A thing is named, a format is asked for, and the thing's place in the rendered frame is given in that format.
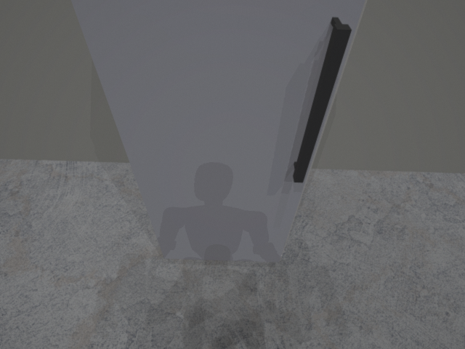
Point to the fridge door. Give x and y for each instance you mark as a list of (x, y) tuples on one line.
[(211, 99)]

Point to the handle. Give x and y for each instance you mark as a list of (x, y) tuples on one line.
[(333, 58)]

